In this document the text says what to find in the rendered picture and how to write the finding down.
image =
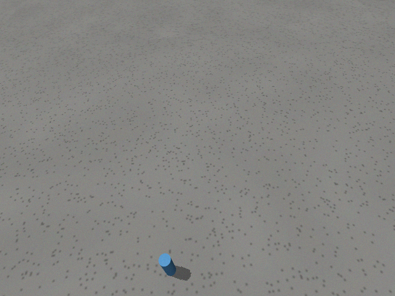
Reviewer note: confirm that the can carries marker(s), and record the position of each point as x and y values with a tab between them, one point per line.
167	264

